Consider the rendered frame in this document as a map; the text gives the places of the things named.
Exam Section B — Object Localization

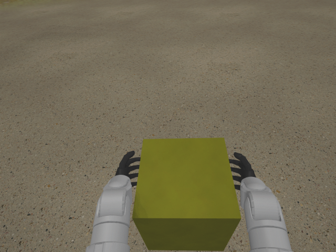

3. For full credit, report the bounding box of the carton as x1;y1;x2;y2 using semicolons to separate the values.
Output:
132;138;241;251

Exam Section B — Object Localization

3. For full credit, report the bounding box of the robot left forearm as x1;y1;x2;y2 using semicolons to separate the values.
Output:
86;175;132;252

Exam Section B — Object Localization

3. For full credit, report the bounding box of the robot right forearm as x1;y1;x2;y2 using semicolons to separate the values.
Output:
240;177;293;252

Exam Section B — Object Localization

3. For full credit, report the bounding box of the robot right hand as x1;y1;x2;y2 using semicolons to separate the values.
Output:
229;152;256;190

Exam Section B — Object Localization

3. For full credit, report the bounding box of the robot left hand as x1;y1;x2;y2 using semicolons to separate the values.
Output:
115;151;141;187

